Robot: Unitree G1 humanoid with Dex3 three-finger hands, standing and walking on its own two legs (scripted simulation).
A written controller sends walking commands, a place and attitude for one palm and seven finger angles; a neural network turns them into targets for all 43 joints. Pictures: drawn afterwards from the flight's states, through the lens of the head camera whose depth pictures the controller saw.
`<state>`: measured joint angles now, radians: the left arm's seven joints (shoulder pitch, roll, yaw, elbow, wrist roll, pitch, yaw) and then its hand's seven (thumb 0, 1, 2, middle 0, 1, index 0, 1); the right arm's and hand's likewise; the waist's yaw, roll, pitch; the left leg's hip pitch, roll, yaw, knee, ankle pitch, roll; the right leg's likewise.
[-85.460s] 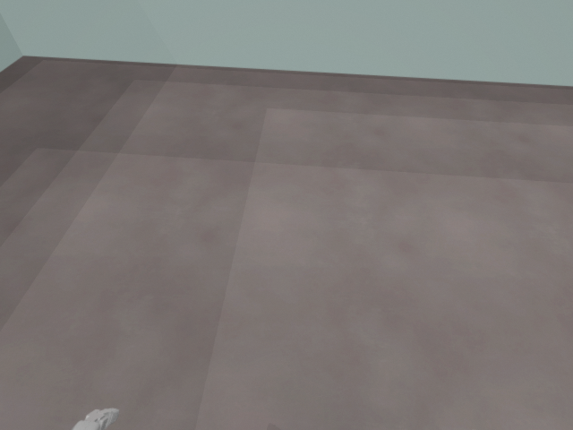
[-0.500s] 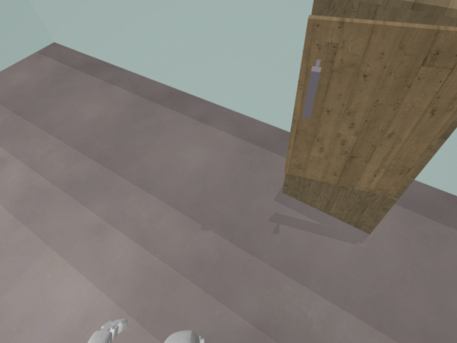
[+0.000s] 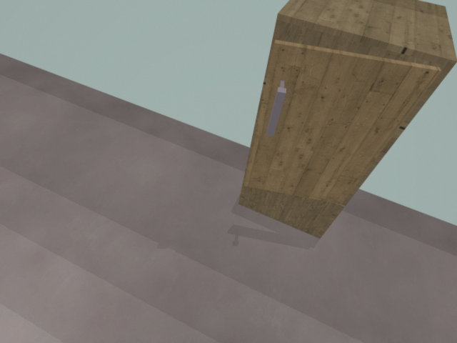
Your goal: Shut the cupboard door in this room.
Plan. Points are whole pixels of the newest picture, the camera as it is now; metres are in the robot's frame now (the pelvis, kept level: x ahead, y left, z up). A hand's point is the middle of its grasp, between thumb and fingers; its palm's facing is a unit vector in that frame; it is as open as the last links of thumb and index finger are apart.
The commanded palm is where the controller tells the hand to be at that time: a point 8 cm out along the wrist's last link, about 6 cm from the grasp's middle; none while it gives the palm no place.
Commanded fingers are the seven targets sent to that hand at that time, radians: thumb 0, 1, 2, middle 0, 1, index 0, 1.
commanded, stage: take the last steps up to it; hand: left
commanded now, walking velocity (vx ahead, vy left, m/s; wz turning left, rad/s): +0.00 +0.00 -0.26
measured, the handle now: (276, 108) +0.71 -0.08 -0.01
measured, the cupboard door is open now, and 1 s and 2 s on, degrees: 14 14 14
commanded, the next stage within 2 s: come to a stop and stand still in 0.78 s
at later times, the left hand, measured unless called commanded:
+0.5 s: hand out of the picture +0.10 +0.12 -0.17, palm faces -0.09 -0.98 -0.19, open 7.4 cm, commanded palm none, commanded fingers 0.00 0.90 0.90 -0.20 -0.30 -0.20 -0.30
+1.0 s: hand (216, 251) +0.34 +0.05 -0.16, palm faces -0.17 -0.96 -0.22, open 7.4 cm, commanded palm none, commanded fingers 0.00 0.90 0.90 -0.20 -0.30 -0.20 -0.30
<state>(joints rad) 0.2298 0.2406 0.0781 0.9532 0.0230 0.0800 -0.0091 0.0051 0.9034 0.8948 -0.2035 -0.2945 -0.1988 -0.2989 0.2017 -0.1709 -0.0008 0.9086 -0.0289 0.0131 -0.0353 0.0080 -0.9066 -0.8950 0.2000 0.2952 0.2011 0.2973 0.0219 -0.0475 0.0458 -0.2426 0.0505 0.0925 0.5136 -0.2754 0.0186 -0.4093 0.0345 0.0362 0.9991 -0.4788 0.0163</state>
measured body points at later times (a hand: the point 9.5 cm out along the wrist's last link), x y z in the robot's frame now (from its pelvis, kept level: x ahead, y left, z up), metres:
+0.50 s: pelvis +0.07 -0.06 +0.00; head +0.09 -0.06 +0.45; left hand +0.10 +0.17 -0.15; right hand +0.07 -0.33 -0.14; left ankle +0.12 +0.06 -0.68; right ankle -0.02 -0.13 -0.74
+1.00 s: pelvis +0.22 -0.14 +0.00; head +0.25 -0.14 +0.44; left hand +0.35 +0.10 -0.15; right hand +0.16 -0.36 -0.16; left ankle +0.22 +0.02 -0.74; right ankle +0.27 -0.29 -0.73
